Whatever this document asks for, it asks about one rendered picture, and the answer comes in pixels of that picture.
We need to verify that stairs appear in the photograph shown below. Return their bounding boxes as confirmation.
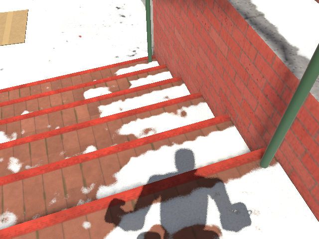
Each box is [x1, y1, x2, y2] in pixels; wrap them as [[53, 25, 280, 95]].
[[0, 55, 250, 230]]

